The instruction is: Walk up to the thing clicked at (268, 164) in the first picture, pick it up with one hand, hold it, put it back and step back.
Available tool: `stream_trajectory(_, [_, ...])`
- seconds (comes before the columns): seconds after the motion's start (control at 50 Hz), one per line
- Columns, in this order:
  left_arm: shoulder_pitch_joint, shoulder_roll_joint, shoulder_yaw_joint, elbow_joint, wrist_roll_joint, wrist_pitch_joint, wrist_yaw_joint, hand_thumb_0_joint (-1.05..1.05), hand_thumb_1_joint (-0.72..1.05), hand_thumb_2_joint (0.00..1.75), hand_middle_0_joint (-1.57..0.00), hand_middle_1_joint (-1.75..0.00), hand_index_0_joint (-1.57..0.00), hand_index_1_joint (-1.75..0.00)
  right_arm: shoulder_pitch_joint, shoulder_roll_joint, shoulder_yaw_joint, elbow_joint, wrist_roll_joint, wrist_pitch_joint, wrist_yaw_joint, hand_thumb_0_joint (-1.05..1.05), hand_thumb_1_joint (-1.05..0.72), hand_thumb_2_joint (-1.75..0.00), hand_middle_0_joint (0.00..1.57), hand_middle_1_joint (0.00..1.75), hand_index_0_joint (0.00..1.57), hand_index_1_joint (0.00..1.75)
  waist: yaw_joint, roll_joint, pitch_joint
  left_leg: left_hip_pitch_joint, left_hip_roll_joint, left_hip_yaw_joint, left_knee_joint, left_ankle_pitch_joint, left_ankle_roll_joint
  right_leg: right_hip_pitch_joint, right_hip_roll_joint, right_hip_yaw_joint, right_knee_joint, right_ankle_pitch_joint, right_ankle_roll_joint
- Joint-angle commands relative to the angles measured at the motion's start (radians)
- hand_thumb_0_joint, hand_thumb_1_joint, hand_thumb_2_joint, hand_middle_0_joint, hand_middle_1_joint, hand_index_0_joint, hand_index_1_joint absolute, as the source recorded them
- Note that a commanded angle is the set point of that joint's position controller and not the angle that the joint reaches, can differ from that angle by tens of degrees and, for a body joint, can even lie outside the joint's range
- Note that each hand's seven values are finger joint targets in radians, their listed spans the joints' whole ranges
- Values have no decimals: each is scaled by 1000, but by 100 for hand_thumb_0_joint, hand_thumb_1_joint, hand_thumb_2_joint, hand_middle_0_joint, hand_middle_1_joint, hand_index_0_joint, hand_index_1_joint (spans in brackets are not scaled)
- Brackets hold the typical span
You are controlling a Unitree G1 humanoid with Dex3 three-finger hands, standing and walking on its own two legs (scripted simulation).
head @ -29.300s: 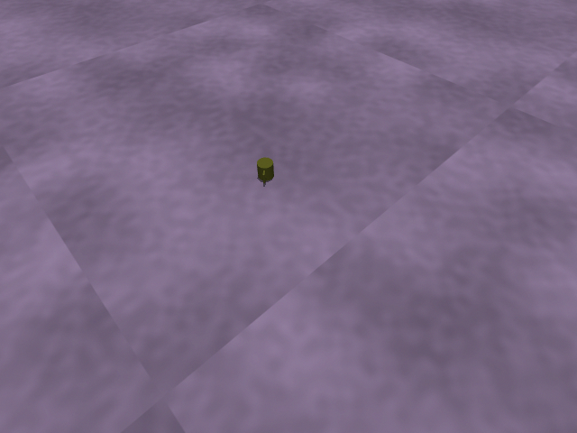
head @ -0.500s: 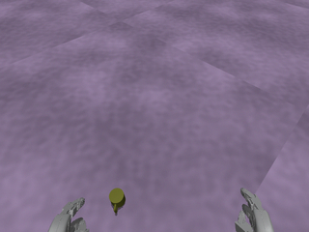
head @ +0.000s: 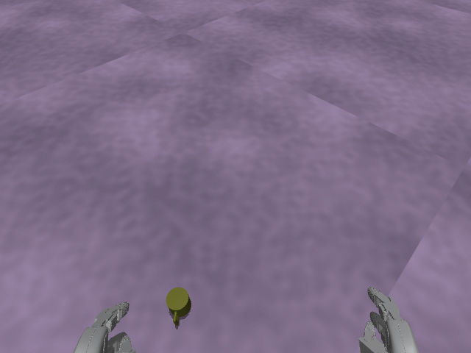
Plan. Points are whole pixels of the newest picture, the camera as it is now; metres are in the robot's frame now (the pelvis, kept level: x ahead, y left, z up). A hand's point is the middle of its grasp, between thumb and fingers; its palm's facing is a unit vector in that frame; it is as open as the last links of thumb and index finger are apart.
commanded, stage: home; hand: left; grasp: from above
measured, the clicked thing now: (178, 306) +0.42 +0.23 -0.67
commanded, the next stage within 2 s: stand in 0.20 s
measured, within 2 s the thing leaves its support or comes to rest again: neither
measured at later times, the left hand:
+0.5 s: hand out of the picture +0.13 +0.21 -0.09, palm faces +0.01 -0.95 -0.32, open 7.4 cm
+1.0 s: hand out of the picture +0.05 +0.24 -0.10, palm faces +0.04 -0.95 -0.30, open 7.4 cm
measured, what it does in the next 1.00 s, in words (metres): rises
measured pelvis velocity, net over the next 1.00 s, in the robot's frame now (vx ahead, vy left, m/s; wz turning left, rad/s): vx -0.01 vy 0.01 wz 0.00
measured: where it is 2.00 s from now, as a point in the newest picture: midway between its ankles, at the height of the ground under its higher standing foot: outside the picture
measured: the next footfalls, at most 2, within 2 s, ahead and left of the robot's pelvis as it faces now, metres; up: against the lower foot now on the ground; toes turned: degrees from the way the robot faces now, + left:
none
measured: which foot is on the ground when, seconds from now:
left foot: down 0.00-1.00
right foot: down 0.00-1.00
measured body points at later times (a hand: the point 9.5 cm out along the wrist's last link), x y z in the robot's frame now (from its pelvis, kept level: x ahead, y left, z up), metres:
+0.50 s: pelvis -0.01 +0.00 +0.02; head +0.02 +0.00 +0.47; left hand +0.13 +0.26 -0.07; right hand +0.13 -0.27 -0.09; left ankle +0.00 +0.11 -0.68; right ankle -0.01 -0.12 -0.68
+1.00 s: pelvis -0.01 +0.01 +0.06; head -0.01 +0.01 +0.51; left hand +0.04 +0.29 -0.08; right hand +0.07 -0.26 -0.08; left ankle +0.00 +0.11 -0.68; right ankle -0.01 -0.12 -0.68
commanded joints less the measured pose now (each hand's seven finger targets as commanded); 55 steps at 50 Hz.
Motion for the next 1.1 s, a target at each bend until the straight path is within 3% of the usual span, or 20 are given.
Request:
stream_trajectory(0.0, [-33,105,58,-206,3,-54,10,0,90,90,-20,-30,-20,-30,-63,-125,-57,-155,4,-60,-12,0,-90,-90,20,30,20,30,0,18,-94,124,-5,-20,-168,263,-1,29,19,-4,-133,235,-10])
stream_trajectory(0.04, [6,105,67,-157,2,-48,8,0,90,90,-20,-30,-20,-30,-57,-131,-60,-151,6,-59,-12,0,-90,-90,20,30,20,30,-1,-2,-69,111,-5,-21,-172,236,3,29,19,-3,-138,214,-9])
stream_trajectory(0.06, [-30,106,60,-220,3,-55,11,0,90,90,-20,-30,-20,-30,-64,-122,-56,-166,5,-60,-12,0,-90,-90,20,30,20,30,0,16,-98,125,-6,-15,-167,255,2,37,17,-1,-137,233,-9])
stream_trajectory(0.14, [-36,102,57,-204,3,-56,10,0,90,90,-20,-30,-20,-30,-68,-125,-58,-163,4,-62,-12,0,-90,-90,20,30,20,30,-1,6,-69,106,-8,-13,-172,211,2,21,18,-2,-144,198,-7])
stream_trajectory(0.26, [-7,100,62,-180,2,-56,9,0,90,90,-20,-30,-20,-30,-55,-128,-61,-150,4,-61,-14,0,-90,-90,20,30,20,30,-6,11,-93,125,-8,-9,-160,252,2,34,17,4,-137,233,-8])
stream_trajectory(0.28, [-299,186,64,171,120,-255,46,0,90,90,-20,-30,-20,-30,-138,-221,-96,84,-117,46,46,0,-90,-90,20,30,20,30,79,-57,148,106,28,-33,-247,384,49,209,-74,107,-206,235,-46])
stream_trajectory(0.3, [-219,194,86,330,122,-319,40,0,90,90,-20,-30,-20,-30,-132,-223,-110,92,-117,83,73,0,-90,-90,20,30,20,30,66,-89,47,201,21,-21,-241,431,60,231,-84,151,-203,268,-81])
stream_trajectory(0.34, [-232,196,72,395,125,-368,28,0,90,90,-20,-30,-20,-30,-105,-225,-104,91,-121,109,103,0,-90,-90,20,30,20,30,43,-68,46,249,26,-43,-275,429,59,214,-73,151,-211,308,-79])
stream_trajectory(0.38, [-256,202,64,476,117,-394,24,0,90,90,-20,-30,-20,-30,-120,-204,-105,133,-77,114,136,0,-90,-90,20,30,20,30,66,-7,6,312,27,-58,-322,406,62,287,-87,137,-212,319,-55])
stream_trajectory(0.4, [-252,200,68,519,113,-396,23,0,90,90,-20,-30,-20,-30,-140,-203,-111,148,-67,120,145,0,-90,-90,20,30,20,30,78,-56,10,332,21,-41,-326,388,55,287,-91,144,-236,316,-54])
stream_trajectory(0.42, [-275,201,75,558,105,-400,21,0,90,90,-20,-30,-20,-30,-142,-202,-109,160,-61,122,149,0,-90,-90,20,30,20,30,71,-62,-1,353,24,-44,-332,407,51,293,-92,146,-244,337,-49])
stream_trajectory(0.46, [-304,199,72,631,101,-412,24,0,90,90,-20,-30,-20,-30,-149,-203,-118,191,-58,134,155,0,-90,-90,20,30,20,30,70,-63,15,360,25,-56,-367,318,53,299,-101,150,-296,262,-43])
stream_trajectory(0.54, [-345,208,70,754,106,-441,24,0,90,90,-20,-30,-20,-30,-153,-198,-119,255,-62,153,159,0,-90,-90,20,30,20,30,53,-71,72,409,21,-49,-418,295,47,301,-118,164,-389,231,-42])
stream_trajectory(0.64, [-329,207,65,886,95,-456,24,0,90,90,-20,-30,-20,-30,-146,-208,-119,325,-56,166,154,0,-90,-90,20,30,20,30,59,-47,111,446,41,-72,-503,347,42,389,-114,140,-452,311,-31])
stream_trajectory(0.74, [-338,210,61,985,83,-456,28,0,90,90,-20,-30,-20,-30,-137,-230,-119,390,-48,170,142,0,-90,-90,20,30,20,30,54,-22,111,533,67,-86,-574,491,39,454,-112,123,-488,414,-26])
stream_trajectory(0.86, [-341,218,55,1085,86,-453,27,0,90,90,-20,-30,-20,-30,-157,-239,-115,448,-41,181,137,0,-90,-90,20,30,20,30,60,-21,177,510,74,-98,-681,380,25,505,-108,111,-562,328,-13])
stream_trajectory(0.92, [-342,214,52,1118,85,-455,26,0,90,90,-20,-30,-20,-30,-165,-237,-114,468,-37,179,137,0,-90,-90,20,30,20,30,61,-29,159,578,82,-93,-684,465,25,506,-116,112,-584,373,-11])
stream_trajectory(0.96, [-350,218,50,1136,86,-456,26,0,90,90,-20,-30,-20,-30,-155,-239,-114,484,-36,180,137,0,-90,-90,20,30,20,30,55,-33,163,587,80,-87,-696,450,19,507,-117,114,-602,358,-8])
stream_trajectory(1.0, [-360,221,49,1151,84,-455,24,0,90,90,-20,-30,-20,-30,-157,-245,-113,495,-37,185,139,0,-90,-90,20,30,20,30,51,-29,188,545,76,-91,-725,337,18,520,-115,115,-622,317,-5])
stream_trajectory(1.08, [-363,225,47,1177,85,-455,20,0,90,90,-20,-30,-20,-30,-181,-245,-112,507,-37,190,143,0,-90,-90,20,30,20,30,56,-26,210,541,80,-98,-751,275,18,503,-115,115,-638,287,-5])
